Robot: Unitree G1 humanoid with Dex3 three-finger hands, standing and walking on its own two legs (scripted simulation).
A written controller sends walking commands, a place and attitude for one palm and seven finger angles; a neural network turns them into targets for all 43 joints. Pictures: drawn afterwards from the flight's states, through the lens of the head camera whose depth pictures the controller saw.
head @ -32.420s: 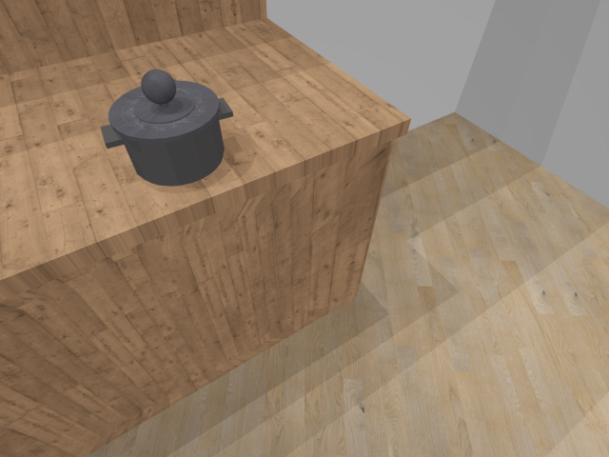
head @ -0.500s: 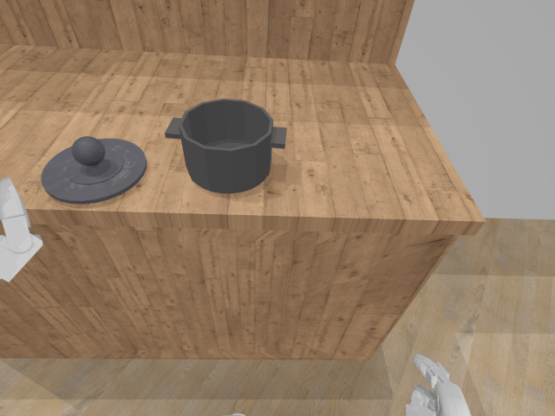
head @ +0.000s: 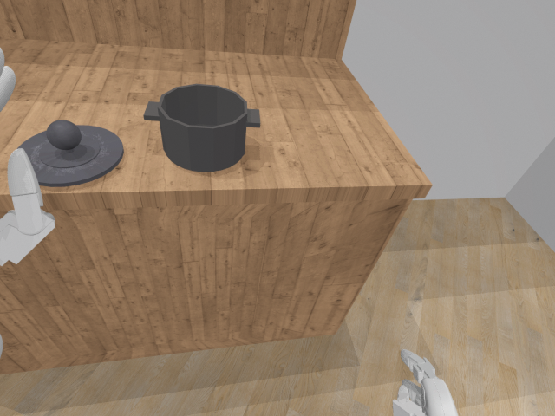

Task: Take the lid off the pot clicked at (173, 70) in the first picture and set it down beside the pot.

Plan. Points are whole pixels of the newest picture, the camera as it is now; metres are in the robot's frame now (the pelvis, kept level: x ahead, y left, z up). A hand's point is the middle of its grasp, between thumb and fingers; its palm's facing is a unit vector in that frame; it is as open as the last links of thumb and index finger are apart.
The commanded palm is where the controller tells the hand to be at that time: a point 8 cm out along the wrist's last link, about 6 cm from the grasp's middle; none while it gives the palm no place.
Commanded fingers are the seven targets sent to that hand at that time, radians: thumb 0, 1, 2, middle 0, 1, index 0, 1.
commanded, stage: stop stepping back and stand still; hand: left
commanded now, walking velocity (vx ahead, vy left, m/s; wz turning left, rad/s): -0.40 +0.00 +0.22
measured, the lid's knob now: (64, 135) +0.53 +0.41 +0.10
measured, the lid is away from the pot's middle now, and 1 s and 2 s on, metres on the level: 0.25 0.25 0.25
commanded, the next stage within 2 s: let the arm hang, fingers relaxed in 0.82 s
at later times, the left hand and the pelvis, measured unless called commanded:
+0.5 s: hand out of the picture -0.01 +0.34 +0.30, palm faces +0.69 -0.72 -0.11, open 7.4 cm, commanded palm -0.06 +0.33 +0.27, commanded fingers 0.00 0.90 0.90 -0.20 -0.30 -0.20 -0.30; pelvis -0.16 +0.04 +0.00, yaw +6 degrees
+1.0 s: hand out of the picture +0.02 +0.36 +0.16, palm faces +0.52 -0.75 -0.42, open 7.4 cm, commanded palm none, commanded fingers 0.00 0.90 0.90 -0.20 -0.30 -0.20 -0.30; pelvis -0.20 +0.07 -0.01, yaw +8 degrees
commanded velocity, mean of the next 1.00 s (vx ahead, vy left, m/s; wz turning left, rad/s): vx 0.14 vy -0.05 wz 0.02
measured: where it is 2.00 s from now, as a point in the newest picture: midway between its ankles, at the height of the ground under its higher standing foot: outside the picture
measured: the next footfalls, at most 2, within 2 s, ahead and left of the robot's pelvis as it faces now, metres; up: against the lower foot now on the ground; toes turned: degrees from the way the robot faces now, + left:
right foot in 0.32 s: -0.11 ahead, -0.06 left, +0.00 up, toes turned +9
left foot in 0.54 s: -0.18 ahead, +0.23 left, +0.00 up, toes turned +3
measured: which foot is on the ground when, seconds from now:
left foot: down 0.00-0.30, up 0.32-0.52, down 0.54-0.74, up 0.76-0.96, down 0.98-1.00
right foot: up 0.00-0.30, down 0.32-1.00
